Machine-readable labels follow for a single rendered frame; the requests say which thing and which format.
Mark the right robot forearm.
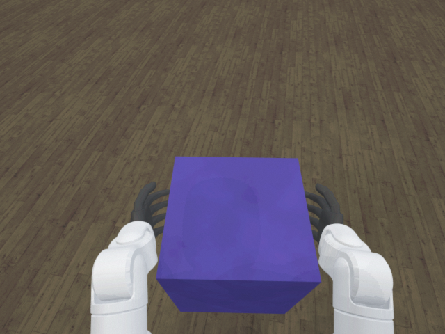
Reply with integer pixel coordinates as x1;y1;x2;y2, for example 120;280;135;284
318;223;394;334

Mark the right robot hand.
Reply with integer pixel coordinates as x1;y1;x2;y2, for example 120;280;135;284
305;183;343;245

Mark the left robot forearm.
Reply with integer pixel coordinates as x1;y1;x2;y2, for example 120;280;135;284
90;221;158;334

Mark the left robot hand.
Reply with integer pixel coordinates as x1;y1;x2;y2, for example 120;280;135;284
130;182;170;238

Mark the carton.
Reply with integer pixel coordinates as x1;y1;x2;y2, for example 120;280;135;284
156;157;321;314

